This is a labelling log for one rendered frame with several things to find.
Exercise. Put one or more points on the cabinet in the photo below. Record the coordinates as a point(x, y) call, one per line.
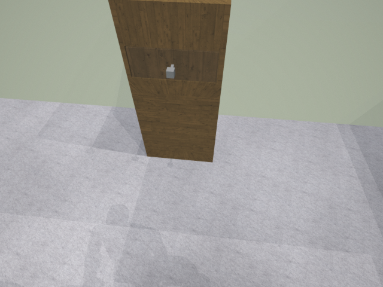
point(177, 118)

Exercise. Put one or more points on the drawer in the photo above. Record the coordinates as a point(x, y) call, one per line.
point(190, 65)

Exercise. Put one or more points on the handle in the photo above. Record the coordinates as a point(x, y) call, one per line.
point(170, 72)

